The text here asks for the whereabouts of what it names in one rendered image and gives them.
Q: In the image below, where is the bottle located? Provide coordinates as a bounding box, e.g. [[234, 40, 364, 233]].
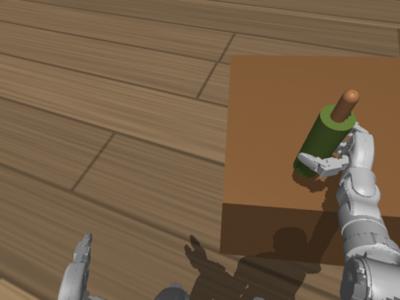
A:
[[293, 89, 360, 178]]

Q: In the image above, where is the right robot arm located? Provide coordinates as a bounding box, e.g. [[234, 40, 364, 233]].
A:
[[336, 167, 400, 300]]

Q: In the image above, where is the left robot hand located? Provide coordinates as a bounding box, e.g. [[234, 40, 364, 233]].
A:
[[57, 232, 107, 300]]

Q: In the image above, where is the right robot hand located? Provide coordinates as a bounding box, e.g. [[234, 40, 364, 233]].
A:
[[297, 121, 374, 178]]

